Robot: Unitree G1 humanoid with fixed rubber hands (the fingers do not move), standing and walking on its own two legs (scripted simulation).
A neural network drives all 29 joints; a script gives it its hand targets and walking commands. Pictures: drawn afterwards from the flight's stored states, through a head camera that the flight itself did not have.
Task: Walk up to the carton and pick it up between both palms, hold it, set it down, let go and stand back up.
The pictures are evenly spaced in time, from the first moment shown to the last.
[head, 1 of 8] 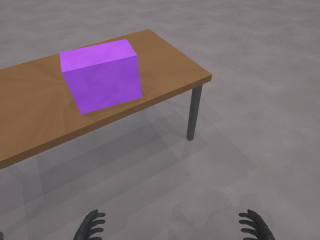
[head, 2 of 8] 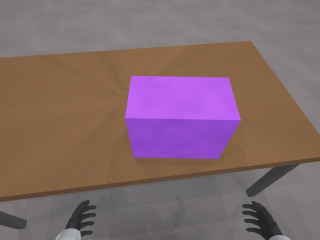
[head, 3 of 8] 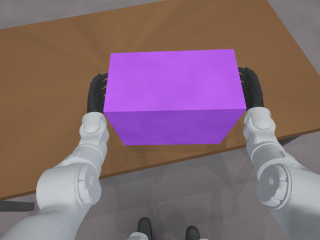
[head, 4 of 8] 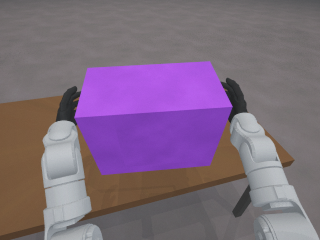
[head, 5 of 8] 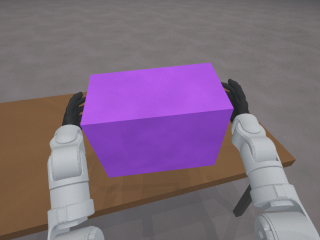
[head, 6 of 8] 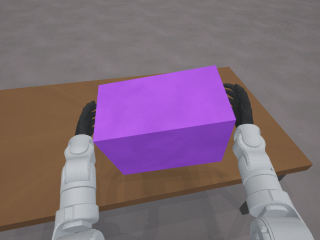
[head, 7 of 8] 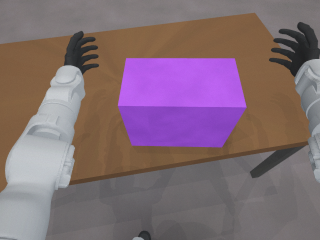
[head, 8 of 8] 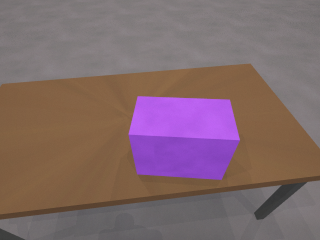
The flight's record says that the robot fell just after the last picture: no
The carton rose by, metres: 0.22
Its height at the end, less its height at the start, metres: +0.00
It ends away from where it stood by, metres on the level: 0.01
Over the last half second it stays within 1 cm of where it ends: yes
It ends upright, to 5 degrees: yes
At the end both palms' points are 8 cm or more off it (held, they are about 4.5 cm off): yes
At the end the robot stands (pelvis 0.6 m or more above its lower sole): yes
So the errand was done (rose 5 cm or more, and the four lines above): yes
